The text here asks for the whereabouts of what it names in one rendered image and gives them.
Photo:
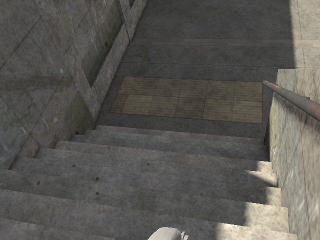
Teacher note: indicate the robot left thigh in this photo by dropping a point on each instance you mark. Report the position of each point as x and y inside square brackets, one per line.
[169, 233]

